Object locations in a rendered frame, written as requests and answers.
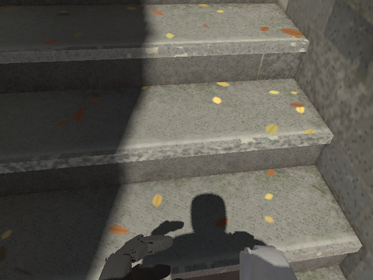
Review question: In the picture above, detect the right robot thigh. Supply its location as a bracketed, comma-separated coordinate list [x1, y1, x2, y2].
[240, 245, 298, 280]

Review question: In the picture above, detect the left robot hand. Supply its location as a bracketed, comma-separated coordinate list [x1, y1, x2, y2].
[99, 234, 183, 280]

